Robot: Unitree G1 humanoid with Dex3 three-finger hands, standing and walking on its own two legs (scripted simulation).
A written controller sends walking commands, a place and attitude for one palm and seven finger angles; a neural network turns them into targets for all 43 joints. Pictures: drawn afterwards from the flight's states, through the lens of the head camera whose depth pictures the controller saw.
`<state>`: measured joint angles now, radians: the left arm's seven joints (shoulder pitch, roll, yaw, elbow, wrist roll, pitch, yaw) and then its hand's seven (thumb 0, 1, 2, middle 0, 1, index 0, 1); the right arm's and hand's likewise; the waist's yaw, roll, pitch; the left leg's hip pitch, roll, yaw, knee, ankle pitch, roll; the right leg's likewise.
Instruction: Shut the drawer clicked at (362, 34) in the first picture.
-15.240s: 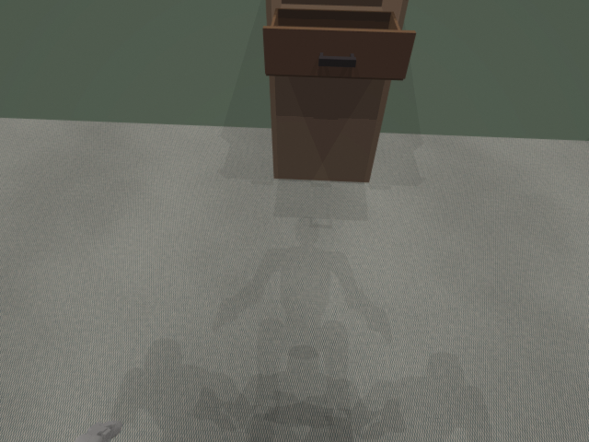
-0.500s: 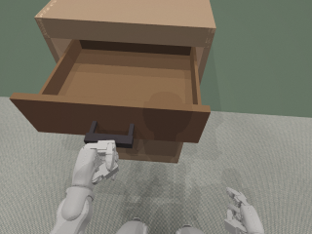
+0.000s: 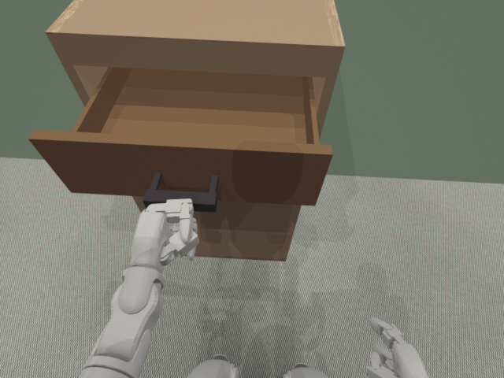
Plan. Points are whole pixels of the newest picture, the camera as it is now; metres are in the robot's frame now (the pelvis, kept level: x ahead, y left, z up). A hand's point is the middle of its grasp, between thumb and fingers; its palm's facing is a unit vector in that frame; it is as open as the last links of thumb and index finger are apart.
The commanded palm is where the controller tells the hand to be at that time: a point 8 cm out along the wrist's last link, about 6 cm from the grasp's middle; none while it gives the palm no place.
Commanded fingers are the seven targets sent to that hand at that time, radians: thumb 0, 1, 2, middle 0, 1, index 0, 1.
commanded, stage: push the drawer shut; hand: left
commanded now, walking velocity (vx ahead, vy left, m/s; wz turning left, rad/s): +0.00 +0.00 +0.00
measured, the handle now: (183, 190) +0.39 +0.13 +0.07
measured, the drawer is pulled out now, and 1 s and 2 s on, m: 0.19 0.06 0.00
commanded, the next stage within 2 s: pull the fist back off the drawer in 1.70 s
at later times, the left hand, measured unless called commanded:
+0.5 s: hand (203, 201) +0.38 +0.10 +0.06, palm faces -0.02 -1.00 -0.05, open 3.0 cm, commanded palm +0.37 +0.15 +0.07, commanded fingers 0.00 0.90 0.90 -1.40 -1.60 -1.40 -1.60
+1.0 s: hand (203, 167) +0.45 +0.10 +0.06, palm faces -0.01 -1.00 -0.04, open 2.8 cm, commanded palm +0.44 +0.15 +0.07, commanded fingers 0.00 0.90 0.90 -1.40 -1.60 -1.40 -1.60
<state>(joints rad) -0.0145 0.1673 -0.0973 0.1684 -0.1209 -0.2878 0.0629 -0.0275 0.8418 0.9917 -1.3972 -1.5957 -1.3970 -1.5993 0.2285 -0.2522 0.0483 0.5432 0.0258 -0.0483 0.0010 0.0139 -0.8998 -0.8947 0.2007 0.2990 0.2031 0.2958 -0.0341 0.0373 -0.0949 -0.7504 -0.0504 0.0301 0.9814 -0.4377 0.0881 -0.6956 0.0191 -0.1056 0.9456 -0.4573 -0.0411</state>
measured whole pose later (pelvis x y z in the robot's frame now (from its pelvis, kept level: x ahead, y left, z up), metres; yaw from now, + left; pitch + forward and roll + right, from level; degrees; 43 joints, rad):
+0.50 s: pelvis +0.00 -0.01 +0.00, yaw +0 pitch +13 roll -2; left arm -0.30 0.18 0.00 0.50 -0.13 -0.33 0.06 -0.02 0.86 1.01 -1.40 -1.60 -1.40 -1.60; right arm 0.25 -0.26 0.03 0.61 0.03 -0.03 0.00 0.01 -0.90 -0.89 0.20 0.30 0.20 0.30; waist -0.06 0.03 -0.09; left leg -0.76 -0.04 0.03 0.96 -0.42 0.07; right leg -0.71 0.03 -0.10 0.93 -0.44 -0.06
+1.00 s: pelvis -0.01 -0.01 +0.00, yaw -2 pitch +16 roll -2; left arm -0.65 0.27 0.16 0.94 -0.12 -0.44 -0.02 -0.04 0.76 0.95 -1.40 -1.60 -1.40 -1.60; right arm 0.33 -0.26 0.03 0.66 0.02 -0.04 0.01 0.01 -0.90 -0.89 0.20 0.30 0.20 0.30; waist -0.12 0.03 -0.09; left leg -0.84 -0.02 0.04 0.97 -0.41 0.07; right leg -0.79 0.05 -0.10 0.94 -0.42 -0.06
